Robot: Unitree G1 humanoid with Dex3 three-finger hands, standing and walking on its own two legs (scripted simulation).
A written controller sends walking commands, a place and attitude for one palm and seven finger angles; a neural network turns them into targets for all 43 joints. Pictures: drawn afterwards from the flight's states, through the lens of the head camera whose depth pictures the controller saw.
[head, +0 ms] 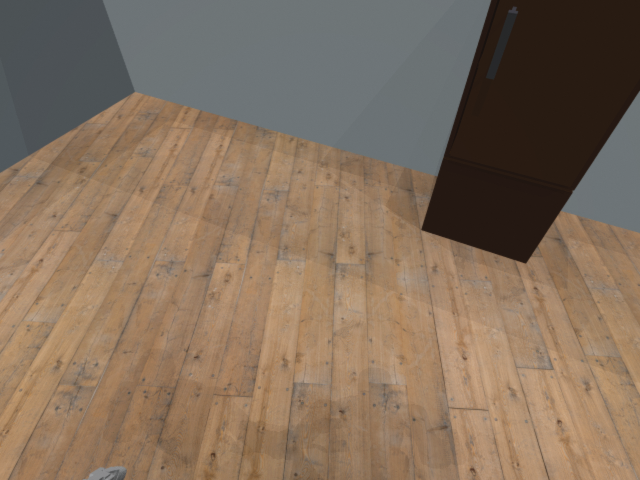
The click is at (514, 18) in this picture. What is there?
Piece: cupboard door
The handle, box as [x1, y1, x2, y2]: [486, 6, 517, 79]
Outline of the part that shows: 516,7 513,6 512,9 508,11 486,76 488,78 493,79 517,13 517,11 515,10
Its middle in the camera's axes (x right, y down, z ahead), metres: +0.50 -0.54 +1.07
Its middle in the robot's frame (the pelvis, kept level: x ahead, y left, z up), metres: +1.20 -0.44 +0.06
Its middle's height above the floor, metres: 0.83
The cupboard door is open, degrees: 0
